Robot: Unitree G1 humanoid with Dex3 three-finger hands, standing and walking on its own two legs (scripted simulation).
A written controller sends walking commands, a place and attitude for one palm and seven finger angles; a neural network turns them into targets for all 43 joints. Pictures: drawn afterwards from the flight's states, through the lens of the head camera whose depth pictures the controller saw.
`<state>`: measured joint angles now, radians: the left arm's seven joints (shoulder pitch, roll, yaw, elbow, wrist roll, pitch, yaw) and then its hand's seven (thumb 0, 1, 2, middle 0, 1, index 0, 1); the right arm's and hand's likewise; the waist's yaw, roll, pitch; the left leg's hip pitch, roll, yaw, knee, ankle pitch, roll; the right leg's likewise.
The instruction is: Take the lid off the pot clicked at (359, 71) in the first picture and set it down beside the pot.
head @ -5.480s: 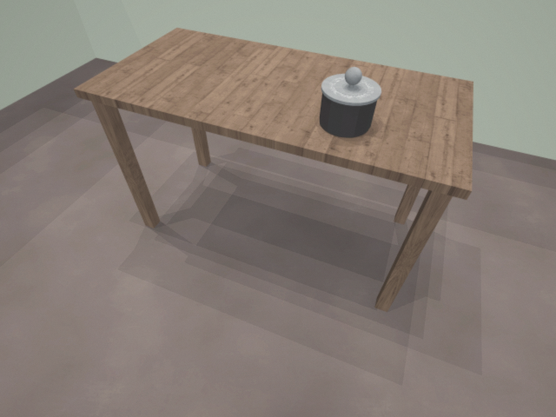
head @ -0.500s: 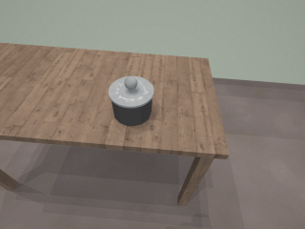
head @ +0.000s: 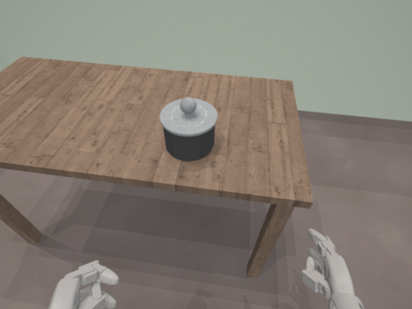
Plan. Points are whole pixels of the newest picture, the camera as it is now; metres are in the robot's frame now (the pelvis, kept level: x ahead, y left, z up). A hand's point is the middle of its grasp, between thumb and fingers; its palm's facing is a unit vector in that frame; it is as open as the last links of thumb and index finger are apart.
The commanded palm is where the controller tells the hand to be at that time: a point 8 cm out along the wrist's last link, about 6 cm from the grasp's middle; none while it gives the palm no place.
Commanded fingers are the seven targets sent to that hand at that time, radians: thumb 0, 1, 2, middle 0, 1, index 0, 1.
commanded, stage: lift the closed hand beside the body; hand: left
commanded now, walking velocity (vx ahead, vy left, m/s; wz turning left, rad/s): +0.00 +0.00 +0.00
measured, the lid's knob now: (188, 105) +0.58 +0.12 +0.08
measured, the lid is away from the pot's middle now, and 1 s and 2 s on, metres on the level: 0.00 0.00 0.00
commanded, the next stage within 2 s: raise the hand higher, near the body in 0.08 s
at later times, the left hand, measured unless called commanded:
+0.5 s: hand (89, 271) +0.16 +0.23 +0.02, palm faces +0.23 -0.90 -0.38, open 3.1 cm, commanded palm +0.12 +0.27 +0.05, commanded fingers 0.00 0.90 0.90 -1.30 -1.50 -1.30 -1.50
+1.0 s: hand (78, 233) +0.20 +0.24 +0.09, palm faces +0.31 -0.87 -0.40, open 3.1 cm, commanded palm +0.15 +0.28 +0.12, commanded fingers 0.00 0.90 0.90 -1.30 -1.50 -1.30 -1.50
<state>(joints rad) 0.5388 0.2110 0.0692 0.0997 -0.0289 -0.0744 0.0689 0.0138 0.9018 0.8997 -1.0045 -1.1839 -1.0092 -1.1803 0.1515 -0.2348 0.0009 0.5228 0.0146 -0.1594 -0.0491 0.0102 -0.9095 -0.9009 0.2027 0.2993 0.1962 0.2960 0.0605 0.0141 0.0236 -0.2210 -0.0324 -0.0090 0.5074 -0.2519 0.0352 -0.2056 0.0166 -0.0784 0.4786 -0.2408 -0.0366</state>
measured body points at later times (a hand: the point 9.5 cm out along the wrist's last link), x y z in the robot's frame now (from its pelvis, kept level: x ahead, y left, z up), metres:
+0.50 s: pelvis +0.03 +0.00 +0.00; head +0.02 -0.01 +0.45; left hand +0.15 +0.27 +0.05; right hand +0.19 -0.23 -0.08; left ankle +0.01 +0.10 -0.74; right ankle +0.01 -0.09 -0.74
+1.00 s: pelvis +0.03 +0.01 +0.00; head +0.02 -0.01 +0.45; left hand +0.18 +0.28 +0.12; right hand +0.22 -0.20 -0.08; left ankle +0.01 +0.10 -0.74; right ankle +0.01 -0.09 -0.74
